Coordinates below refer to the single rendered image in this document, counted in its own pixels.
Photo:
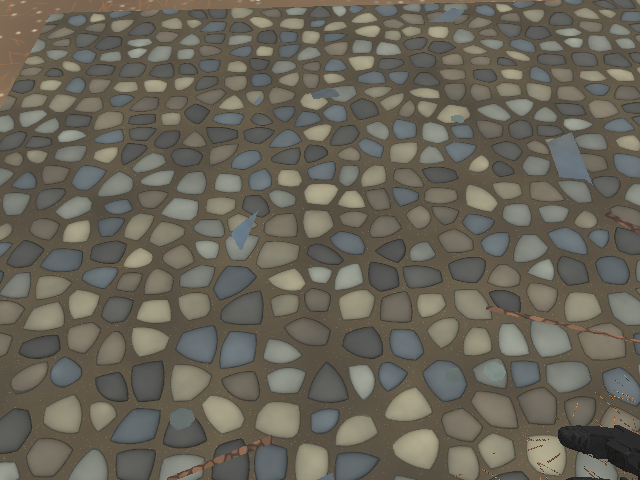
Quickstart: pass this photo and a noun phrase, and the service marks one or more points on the robot right hand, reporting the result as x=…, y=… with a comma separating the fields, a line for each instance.
x=619, y=445

